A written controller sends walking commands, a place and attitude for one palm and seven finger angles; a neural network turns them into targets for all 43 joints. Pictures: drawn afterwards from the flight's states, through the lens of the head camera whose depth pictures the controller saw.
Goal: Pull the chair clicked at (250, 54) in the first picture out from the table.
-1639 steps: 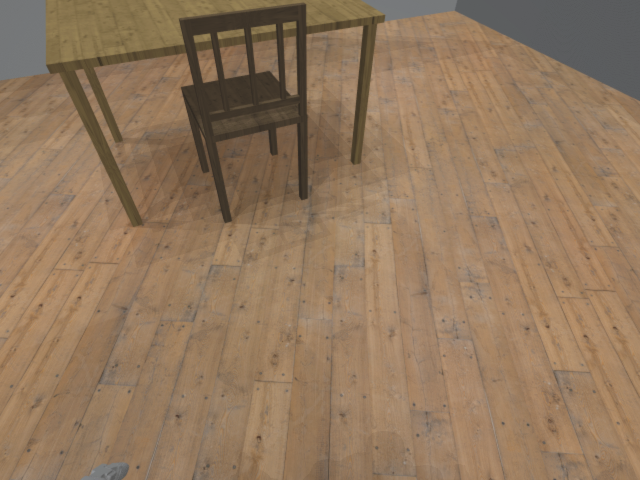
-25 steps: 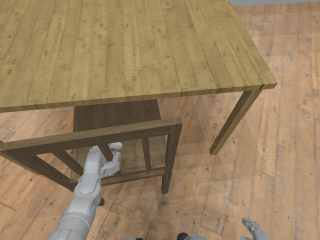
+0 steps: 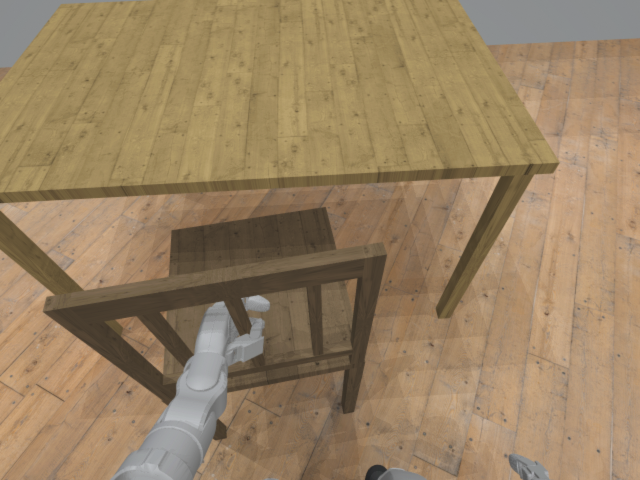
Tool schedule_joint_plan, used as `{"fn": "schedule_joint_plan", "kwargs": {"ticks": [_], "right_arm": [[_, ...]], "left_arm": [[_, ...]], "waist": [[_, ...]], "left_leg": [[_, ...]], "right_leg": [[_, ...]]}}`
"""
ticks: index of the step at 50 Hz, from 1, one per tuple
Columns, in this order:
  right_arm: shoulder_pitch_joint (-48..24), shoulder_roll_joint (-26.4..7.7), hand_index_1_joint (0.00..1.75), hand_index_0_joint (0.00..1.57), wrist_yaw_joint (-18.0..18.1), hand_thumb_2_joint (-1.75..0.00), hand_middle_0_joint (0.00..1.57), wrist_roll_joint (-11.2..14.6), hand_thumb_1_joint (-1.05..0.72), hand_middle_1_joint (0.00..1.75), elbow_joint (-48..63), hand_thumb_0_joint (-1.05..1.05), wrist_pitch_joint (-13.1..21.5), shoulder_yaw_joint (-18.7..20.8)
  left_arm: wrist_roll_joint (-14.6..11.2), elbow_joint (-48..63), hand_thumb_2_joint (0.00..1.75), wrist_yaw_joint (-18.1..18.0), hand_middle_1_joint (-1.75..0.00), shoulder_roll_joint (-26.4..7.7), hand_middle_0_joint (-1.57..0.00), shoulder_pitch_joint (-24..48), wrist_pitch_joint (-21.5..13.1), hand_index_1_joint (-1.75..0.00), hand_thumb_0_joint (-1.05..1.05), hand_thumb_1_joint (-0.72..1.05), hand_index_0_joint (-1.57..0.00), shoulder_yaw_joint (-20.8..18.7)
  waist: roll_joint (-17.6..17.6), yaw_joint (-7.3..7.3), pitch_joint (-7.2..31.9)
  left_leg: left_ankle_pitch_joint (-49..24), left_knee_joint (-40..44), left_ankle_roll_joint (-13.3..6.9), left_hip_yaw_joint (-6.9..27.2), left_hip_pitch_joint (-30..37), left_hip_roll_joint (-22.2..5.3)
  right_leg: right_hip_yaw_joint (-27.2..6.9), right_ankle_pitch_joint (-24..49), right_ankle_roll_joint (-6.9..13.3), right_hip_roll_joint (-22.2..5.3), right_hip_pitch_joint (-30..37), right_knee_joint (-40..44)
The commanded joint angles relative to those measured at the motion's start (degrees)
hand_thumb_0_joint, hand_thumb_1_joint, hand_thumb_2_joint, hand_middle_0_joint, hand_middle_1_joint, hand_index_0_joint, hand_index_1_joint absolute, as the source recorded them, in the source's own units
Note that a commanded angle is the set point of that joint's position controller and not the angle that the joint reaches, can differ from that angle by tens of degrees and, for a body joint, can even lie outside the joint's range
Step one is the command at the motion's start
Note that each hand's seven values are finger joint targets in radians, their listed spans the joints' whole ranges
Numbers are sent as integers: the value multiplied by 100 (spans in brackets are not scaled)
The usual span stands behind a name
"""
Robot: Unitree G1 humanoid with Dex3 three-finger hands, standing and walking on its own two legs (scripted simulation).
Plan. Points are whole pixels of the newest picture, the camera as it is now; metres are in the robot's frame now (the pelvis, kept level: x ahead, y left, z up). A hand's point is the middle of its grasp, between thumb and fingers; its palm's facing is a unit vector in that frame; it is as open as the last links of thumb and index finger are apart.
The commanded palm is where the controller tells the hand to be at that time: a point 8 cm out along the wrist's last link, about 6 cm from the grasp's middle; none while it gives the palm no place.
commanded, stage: step backward, pulling the chair out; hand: left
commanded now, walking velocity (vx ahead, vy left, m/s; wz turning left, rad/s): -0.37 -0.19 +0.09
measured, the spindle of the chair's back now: (247, 333) +0.34 +0.12 -0.10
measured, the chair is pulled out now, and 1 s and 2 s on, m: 0.16 0.27 0.45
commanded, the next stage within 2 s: none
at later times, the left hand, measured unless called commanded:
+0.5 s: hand (254, 378) +0.26 +0.10 -0.06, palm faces -0.07 -0.98 -0.16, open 5.0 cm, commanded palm +0.24 +0.15 -0.06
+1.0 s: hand (251, 425) +0.20 +0.09 -0.06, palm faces -0.05 -0.99 -0.15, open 5.0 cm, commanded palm +0.17 +0.15 -0.06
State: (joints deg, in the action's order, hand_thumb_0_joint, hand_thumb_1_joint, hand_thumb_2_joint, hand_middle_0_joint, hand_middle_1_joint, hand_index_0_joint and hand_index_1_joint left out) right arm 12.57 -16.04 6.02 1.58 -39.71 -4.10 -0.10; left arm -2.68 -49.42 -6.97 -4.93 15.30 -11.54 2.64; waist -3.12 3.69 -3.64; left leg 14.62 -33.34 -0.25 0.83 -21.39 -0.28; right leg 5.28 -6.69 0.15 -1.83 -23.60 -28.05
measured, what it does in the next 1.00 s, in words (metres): walks backwards: left foot, then right foot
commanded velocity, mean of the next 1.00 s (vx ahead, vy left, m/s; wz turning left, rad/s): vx -0.38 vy -0.02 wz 0.10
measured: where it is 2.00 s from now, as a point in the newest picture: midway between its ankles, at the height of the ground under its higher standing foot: outside the picture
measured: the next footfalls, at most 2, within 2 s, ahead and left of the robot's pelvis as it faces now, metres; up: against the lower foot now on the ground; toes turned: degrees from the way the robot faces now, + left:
left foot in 0.48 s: +0.03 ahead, +0.11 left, +0.00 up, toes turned -2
right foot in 0.70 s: -0.04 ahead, -0.14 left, +0.00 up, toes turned -3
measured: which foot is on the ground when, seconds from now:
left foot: down 0.00-0.36, up 0.38-0.46, down 0.48-0.84, up 0.86-1.00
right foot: down 0.00-0.52, up 0.54-0.68, down 0.70-1.00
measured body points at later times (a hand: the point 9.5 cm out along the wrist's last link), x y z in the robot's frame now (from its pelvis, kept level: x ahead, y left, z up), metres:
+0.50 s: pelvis -0.06 +0.00 +0.00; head +0.00 -0.01 +0.44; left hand +0.26 +0.15 -0.05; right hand +0.04 -0.28 -0.12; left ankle -0.01 +0.11 -0.73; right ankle +0.02 -0.13 -0.73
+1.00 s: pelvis -0.12 -0.01 +0.00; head -0.05 -0.02 +0.45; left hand +0.20 +0.15 -0.05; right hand -0.01 -0.29 -0.12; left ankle -0.13 +0.11 -0.72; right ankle -0.08 -0.14 -0.73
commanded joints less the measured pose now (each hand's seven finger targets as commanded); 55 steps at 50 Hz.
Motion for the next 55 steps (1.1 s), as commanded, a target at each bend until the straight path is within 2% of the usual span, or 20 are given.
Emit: {"fn": "schedule_joint_plan", "kwargs": {"ticks": [1, 4, 8, 11, 14, 17, 20, 23, 25, 28, 32, 34, 37, 39, 41, 43, 46, 50, 52, 55], "right_arm": [[-226, -617, 30, 20, 86, -90, 20, -55, -90, 30, 831, 0, 161, 204], [-355, -438, 30, 20, 27, -90, 20, -154, -90, 30, 906, 0, 156, 153], [29, -502, 30, 20, -60, -90, 20, -157, -90, 30, 726, 0, 267, 288], [6, -556, 30, 20, -51, -90, 20, -185, -90, 30, 654, 0, 331, 310], [-10, -443, 30, 20, -27, -90, 20, -119, -90, 30, 767, 0, 350, 334], [-181, -410, 30, 20, 12, -90, 20, -86, -90, 30, 798, 0, 332, 286], [-328, -388, 30, 20, 14, -90, 20, -91, -90, 30, 826, 0, 358, 198], [-236, -471, 30, 20, 63, -90, 20, -96, -90, 30, 740, 0, 402, 131], [-284, -634, 30, 20, 109, -90, 20, -141, -90, 30, 822, 0, 374, 189], [-453, -457, 30, 20, 6, -90, 20, -229, -90, 30, 912, 0, 274, 164], [36, -469, 30, 20, -78, -90, 20, -259, -90, 30, 555, 0, 388, 278], [108, -502, 30, 20, -107, -90, 20, -248, -90, 30, 485, 0, 455, 311], [19, -526, 30, 20, -114, -90, 20, -258, -90, 30, 503, 0, 443, 305], [-26, -476, 30, 20, -82, -90, 20, -159, -90, 30, 664, 0, 450, 349], [-187, -410, 30, 20, -17, -90, 20, -85, -90, 30, 812, 0, 455, 315], [-610, -366, 30, 20, 33, -90, 20, -92, -90, 30, 904, 0, 397, 235], [-717, -418, 30, 20, 43, -90, 20, -146, -90, 30, 800, 0, 432, 134], [-397, -495, 30, 20, 135, -90, 20, -140, -90, 30, 689, 0, 464, 94], [-342, -639, 30, 20, 104, -90, 20, -184, -90, 30, 829, 0, 363, 195], [-280, -397, 30, 20, -83, -90, 20, -345, -90, 30, 766, 0, 399, 186]], "left_arm": [[177, 996, 90, -50, -145, -858, -50, 1093, -241, -145, 0, 90, -50, -15], [174, 1386, 90, 36, -145, -548, -50, 1372, -227, -145, 0, 90, -50, 205], [238, 1331, 90, 102, -145, -616, -50, 1006, -250, -145, 0, 90, -50, 83], [298, 1403, 90, 131, -145, -813, -50, 966, -328, -145, 0, 90, -50, 0], [228, 1643, 90, 94, -145, -1061, -50, 783, -399, -145, 0, 90, -50, -222], [180, 1599, 90, 48, -145, -1216, -50, 442, -335, -145, 0, 90, -50, -314], [240, 1586, 90, 24, -145, -1142, -50, 497, -228, -145, 0, 90, -50, -325], [185, 1624, 90, 41, -145, -965, -50, 590, -169, -145, 0, 90, -50, -181], [210, 1782, 90, 74, -145, -806, -50, 773, -204, -145, 0, 90, -50, -18], [208, 2080, 90, 120, -145, -603, -50, 1201, -180, -145, 0, 90, -50, 251], [275, 1680, 90, 115, -145, -646, -50, 1136, -186, -145, 0, 90, -50, 128], [320, 1630, 90, 165, -145, -649, -50, 1191, -271, -145, 0, 90, -50, 142], [384, 1634, 90, 196, -145, -855, -50, 1003, -314, -145, 0, 90, -50, -14], [280, 1736, 90, 196, -145, -1066, -50, 688, -362, -145, 0, 90, -50, -279], [204, 1773, 90, 175, -145, -1306, -50, 357, -389, -145, 0, 90, -50, -424], [215, 1844, 90, 151, -145, -1336, -50, 286, -284, -145, 0, 90, -50, -478], [192, 1844, 90, 123, -145, -1254, -50, 160, -91, -145, 0, 90, -50, -484], [125, 2076, 90, 149, -145, -935, -50, 447, -35, -145, 0, 90, -50, -208], [103, 2322, 90, 160, -145, -732, -50, 587, 9, -145, 0, 90, -50, -1], [251, 2586, 90, 240, -145, -543, -50, 915, -49, -145, 0, 90, -50, 220]], "waist": [[-487, -216, 1613], [-1000, -229, 1478], [-256, -136, 1938], [-403, -97, 1875], [275, -65, 2365], [490, -179, 2137], [958, -212, 1888], [972, -66, 1716], [-103, -113, 1596], [-1337, -192, 1543], [-731, -110, 1834], [-565, -57, 2063], [-768, -35, 2172], [82, -46, 2543], [454, -138, 2531], [652, -295, 2103], [792, -299, 1734], [916, -114, 1816], [-247, -188, 1845], [-1243, -132, 2117]], "left_leg": [[-1308, 1466, -566, 1489, -34, -1462], [-1044, 1535, -682, 1482, -210, -1682], [-3145, 418, -422, 966, 784, -1370], [-2525, 495, -158, 730, 526, -1147], [-1472, 68, 55, 210, 630, -670], [883, -744, 155, 104, 365, -171], [1043, -1095, 102, 311, 204, -91], [204, 483, -20, 504, 524, -382], [-1549, 1243, -388, 1414, 316, -1178], [-1063, 1671, -713, 1695, 7, -1727], [-4259, 452, -656, 1397, 1615, -1659], [-4523, 228, -486, 1209, 1941, -1499], [-4129, 289, -291, 849, 1589, -1252], [-3474, 26, -98, 455, 1281, -928], [-738, -589, 151, 115, 410, -388], [1082, -1538, 173, 356, -186, -52], [1128, -1500, 165, 687, -314, -122], [-893, 835, 22, 634, 321, -496], [-3829, 959, -400, 1399, 1020, -1313], [-5575, 792, -524, 1457, 1944, -1634]], "right_leg": [[-469, -374, -72, -120, 1180, -763], [-557, -1315, 77, -68, 1004, -1284], [-703, 1008, 119, -203, 1441, -84], [-827, 1588, 241, -396, 1576, -29], [-1204, 1888, 364, -836, 1707, 277], [-1744, 775, 659, -1533, 1193, 975], [-1557, 44, 687, -1563, 988, 1142], [-847, 121, 320, -945, 955, 596], [-433, 34, -96, -75, 1032, -393], [-565, -1641, 49, 65, 917, -1464], [-627, -738, 84, 27, 609, -298], [-587, 130, 98, 22, 861, 257], [-610, 1297, 116, -117, 1374, 318], [-783, 2464, 179, -385, 1998, 340], [-1343, 3297, 560, -1236, 2331, 327], [-1685, 2561, 766, -1800, 1765, 664], [-1453, 2332, 947, -1844, 1611, 556], [-755, 2435, 318, -978, 2022, -139], [-406, 1190, -67, -126, 1370, -616], [-470, -1005, 19, -51, 607, -1155]]}}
